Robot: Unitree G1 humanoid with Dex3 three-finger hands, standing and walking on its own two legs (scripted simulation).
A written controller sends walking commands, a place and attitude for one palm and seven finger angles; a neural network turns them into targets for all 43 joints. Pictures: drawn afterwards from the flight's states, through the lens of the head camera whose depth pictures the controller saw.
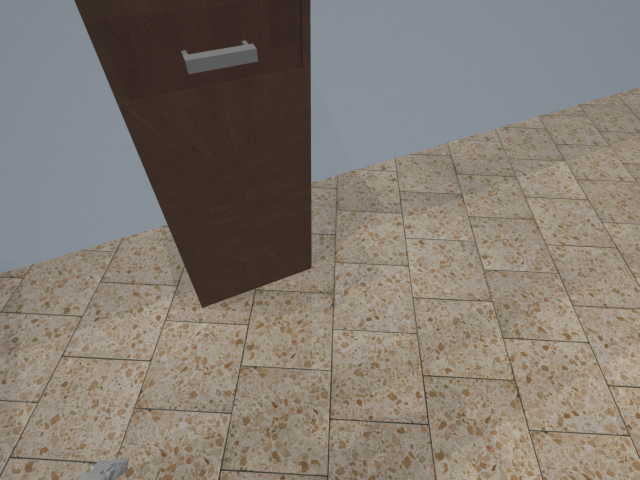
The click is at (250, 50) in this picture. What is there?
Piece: drawer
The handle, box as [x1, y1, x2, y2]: [181, 40, 257, 73]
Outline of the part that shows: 256,48 252,43 248,44 244,40 241,41 242,44 240,46 188,54 184,50 181,51 188,73 257,61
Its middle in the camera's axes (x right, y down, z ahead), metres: -0.21 -0.38 +0.79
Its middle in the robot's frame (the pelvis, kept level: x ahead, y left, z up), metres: +0.85 +0.26 +0.13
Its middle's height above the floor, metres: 0.89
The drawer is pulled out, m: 0.00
